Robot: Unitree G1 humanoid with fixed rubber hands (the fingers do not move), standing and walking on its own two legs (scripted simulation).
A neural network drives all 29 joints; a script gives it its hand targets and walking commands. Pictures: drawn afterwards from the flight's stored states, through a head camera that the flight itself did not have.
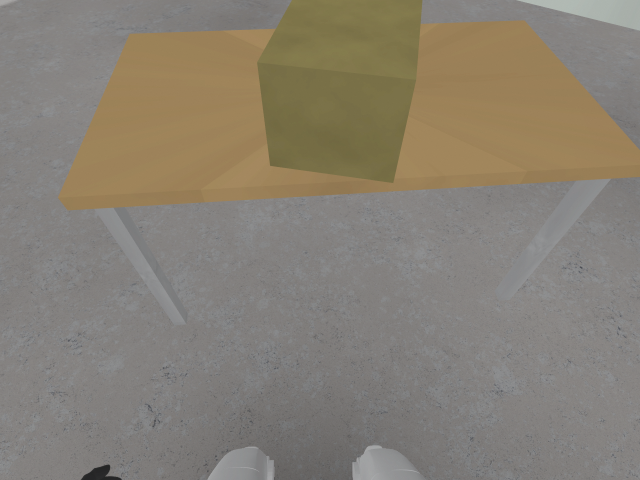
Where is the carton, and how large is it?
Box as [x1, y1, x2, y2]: [257, 0, 421, 182]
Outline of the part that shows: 292,0 257,62 270,165 392,182 415,82 421,0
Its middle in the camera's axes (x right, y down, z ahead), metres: +0.06 -0.33 +0.80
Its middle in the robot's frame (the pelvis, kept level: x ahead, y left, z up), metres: +0.83 -0.03 +0.03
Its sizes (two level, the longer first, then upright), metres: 0.316 0.257 0.223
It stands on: a table, 0.65 m high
